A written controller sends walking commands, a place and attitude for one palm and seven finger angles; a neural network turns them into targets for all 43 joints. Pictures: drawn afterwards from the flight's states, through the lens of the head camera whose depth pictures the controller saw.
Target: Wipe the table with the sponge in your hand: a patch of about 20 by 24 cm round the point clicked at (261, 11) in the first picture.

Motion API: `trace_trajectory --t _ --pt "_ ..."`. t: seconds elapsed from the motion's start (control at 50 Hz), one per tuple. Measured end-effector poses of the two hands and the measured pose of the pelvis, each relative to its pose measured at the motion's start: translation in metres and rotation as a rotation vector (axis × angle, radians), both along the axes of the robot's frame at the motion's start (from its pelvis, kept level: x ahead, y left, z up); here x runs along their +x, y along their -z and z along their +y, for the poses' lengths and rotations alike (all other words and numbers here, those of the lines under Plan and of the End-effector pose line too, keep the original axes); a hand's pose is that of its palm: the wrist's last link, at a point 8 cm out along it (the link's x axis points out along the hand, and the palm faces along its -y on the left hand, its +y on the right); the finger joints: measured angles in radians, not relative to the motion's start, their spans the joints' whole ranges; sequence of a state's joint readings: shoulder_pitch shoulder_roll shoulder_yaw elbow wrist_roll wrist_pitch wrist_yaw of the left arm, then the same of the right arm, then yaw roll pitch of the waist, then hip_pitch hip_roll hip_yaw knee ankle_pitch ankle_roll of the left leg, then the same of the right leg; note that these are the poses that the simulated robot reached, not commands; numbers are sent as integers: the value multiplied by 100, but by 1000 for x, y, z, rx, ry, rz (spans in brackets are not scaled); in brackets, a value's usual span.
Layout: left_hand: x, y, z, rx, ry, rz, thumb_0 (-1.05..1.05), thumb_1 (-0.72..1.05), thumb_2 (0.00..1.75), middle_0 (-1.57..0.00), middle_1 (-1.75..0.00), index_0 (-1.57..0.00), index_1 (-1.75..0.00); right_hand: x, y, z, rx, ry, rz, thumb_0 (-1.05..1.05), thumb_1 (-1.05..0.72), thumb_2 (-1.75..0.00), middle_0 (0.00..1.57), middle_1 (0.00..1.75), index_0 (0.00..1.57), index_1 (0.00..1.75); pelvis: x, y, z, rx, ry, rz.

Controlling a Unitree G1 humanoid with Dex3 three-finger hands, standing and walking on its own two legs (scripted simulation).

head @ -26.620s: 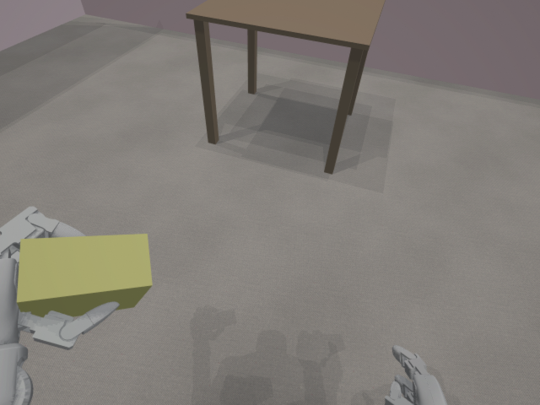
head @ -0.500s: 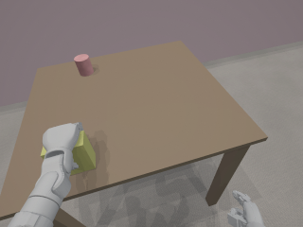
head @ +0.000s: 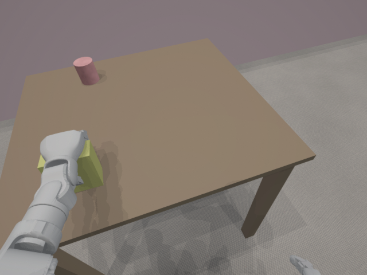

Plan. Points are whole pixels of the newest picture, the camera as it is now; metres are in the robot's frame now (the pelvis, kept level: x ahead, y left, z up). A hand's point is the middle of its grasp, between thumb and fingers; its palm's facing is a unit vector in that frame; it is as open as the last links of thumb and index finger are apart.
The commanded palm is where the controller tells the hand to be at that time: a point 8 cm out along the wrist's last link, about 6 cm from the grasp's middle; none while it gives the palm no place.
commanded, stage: wipe forward along the first lane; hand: left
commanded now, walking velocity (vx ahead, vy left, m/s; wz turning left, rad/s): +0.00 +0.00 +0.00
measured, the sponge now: (76, 173) +0.34 +0.31 +0.01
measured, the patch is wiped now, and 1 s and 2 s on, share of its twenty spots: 0.20 0.50 0.60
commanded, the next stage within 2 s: slide across to the middle lane in 0.88 s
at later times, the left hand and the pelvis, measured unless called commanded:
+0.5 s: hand (72, 144) +0.40 +0.33 +0.04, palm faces -0.13 +0.00 -0.99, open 10.0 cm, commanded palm +0.39 +0.32 +0.08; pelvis +0.01 +0.02 +0.00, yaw -1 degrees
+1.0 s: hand (71, 129) +0.45 +0.36 +0.05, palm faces -0.15 +0.00 -0.99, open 10.0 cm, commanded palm +0.44 +0.33 +0.08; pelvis +0.01 +0.03 -0.01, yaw -1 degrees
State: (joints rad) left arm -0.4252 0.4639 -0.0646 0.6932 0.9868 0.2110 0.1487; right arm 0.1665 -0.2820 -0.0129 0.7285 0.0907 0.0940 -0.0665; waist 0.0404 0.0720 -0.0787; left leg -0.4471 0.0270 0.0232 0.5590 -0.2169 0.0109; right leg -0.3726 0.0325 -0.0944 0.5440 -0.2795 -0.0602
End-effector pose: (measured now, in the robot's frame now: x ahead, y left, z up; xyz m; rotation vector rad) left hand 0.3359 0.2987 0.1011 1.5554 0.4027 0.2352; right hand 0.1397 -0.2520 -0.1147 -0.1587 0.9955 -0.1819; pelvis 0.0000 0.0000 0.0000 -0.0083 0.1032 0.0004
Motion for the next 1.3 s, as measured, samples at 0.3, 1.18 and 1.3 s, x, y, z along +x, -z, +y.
trace_trajectory --t 0.3,1.18,1.3 --pt "37 0 15 13 13 21 0 -50 104 -75 -134 -76 -133 -36 8 -2 -15 49 101 1 -90 -90 20 30 20 30 2 3 7 -12 5 52" --pt "112 0 45 21 18 20 1 -51 104 -75 -134 -76 -133 -105 10 16 -47 152 325 1 -90 -90 20 30 20 30 19 7 36 -39 20 148" --pt "114 -2 40 13 13 18 1 -51 104 -75 -134 -76 -133 -85 10 25 -27 136 295 1 -90 -90 20 30 20 30 25 4 39 -36 11 130"
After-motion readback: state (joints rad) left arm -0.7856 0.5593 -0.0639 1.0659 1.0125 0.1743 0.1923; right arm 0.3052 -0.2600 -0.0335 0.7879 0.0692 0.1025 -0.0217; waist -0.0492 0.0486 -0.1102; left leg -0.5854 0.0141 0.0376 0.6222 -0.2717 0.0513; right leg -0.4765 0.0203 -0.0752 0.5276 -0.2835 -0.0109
